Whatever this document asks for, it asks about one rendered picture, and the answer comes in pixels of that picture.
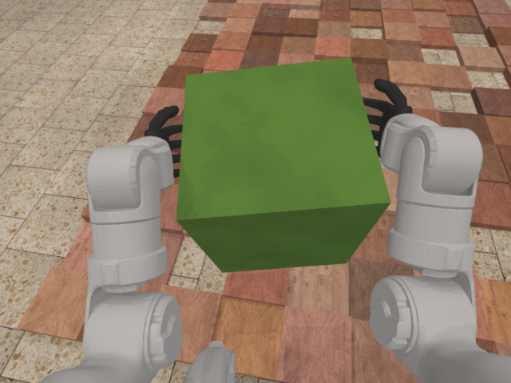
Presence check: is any robot left hand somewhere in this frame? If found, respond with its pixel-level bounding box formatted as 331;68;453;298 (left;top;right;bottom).
145;105;183;178

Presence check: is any left robot shin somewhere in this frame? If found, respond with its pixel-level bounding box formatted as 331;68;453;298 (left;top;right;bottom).
208;341;225;348

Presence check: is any robot right hand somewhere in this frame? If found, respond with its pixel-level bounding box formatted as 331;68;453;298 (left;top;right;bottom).
362;79;412;158

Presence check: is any carton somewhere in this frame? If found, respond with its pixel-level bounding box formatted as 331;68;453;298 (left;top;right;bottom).
176;57;391;273

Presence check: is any robot left upper arm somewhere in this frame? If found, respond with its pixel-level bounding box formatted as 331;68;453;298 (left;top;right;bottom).
38;291;183;383

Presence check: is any robot right upper arm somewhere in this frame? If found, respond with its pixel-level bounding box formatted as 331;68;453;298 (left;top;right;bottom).
369;275;511;383

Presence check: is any robot left forearm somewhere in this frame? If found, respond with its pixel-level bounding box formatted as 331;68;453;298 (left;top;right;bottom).
83;136;174;356

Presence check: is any left robot thigh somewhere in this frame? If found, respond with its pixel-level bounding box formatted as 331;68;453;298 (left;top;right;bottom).
182;346;236;383

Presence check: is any robot right forearm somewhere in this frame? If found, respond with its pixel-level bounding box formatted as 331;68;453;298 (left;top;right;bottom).
380;113;483;335

